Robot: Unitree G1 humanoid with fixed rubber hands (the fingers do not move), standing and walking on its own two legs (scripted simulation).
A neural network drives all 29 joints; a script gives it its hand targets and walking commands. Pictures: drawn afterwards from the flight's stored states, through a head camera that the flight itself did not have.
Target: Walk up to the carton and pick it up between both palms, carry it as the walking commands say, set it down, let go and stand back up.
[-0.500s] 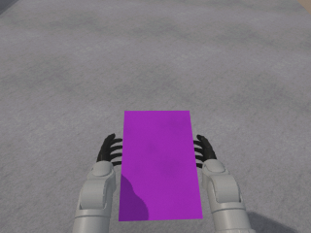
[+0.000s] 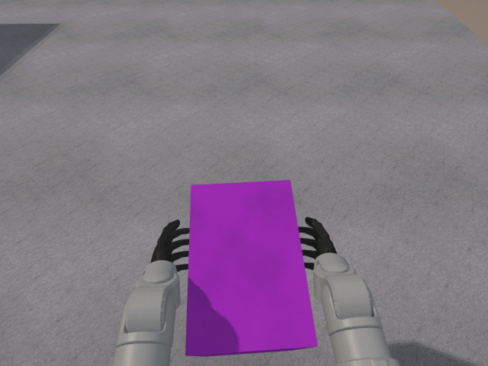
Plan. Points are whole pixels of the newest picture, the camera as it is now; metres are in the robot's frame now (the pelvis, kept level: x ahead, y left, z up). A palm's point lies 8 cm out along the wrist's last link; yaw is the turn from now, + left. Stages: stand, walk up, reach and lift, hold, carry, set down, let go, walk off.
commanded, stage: carry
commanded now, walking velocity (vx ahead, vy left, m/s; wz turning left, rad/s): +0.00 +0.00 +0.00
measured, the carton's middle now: (245, 274) +0.31 +0.02 -0.05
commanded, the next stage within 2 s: none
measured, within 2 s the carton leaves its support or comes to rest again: neither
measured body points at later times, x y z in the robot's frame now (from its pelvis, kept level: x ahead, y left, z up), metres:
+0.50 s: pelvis +0.25 +0.00 -0.01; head +0.28 -0.01 +0.44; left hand +0.57 +0.14 +0.02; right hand +0.56 -0.13 +0.00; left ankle +0.07 +0.10 -0.64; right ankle +0.24 -0.07 -0.71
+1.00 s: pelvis +0.48 +0.02 +0.02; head +0.50 -0.01 +0.46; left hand +0.79 +0.15 +0.05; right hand +0.78 -0.11 +0.02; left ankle +0.45 +0.10 -0.71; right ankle +0.45 -0.09 -0.71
